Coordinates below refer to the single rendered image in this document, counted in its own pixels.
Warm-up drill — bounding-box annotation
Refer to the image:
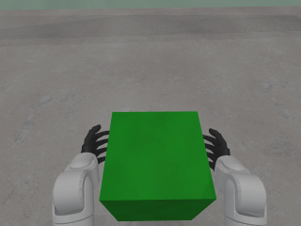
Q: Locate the robot left hand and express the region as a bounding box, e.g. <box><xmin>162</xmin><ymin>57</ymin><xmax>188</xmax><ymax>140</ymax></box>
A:
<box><xmin>81</xmin><ymin>124</ymin><xmax>110</xmax><ymax>165</ymax></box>

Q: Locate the robot right forearm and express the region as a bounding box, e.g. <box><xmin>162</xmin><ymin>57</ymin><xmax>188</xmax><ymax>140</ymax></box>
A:
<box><xmin>214</xmin><ymin>155</ymin><xmax>267</xmax><ymax>226</ymax></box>

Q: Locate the robot right hand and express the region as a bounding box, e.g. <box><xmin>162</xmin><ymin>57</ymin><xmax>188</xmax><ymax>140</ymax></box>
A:
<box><xmin>202</xmin><ymin>128</ymin><xmax>230</xmax><ymax>170</ymax></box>

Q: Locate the robot left forearm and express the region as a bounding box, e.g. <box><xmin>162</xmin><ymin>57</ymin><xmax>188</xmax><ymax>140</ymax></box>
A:
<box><xmin>52</xmin><ymin>153</ymin><xmax>100</xmax><ymax>226</ymax></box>

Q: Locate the carton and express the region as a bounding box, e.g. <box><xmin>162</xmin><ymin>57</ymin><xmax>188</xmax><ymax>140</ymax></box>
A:
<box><xmin>99</xmin><ymin>111</ymin><xmax>216</xmax><ymax>221</ymax></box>

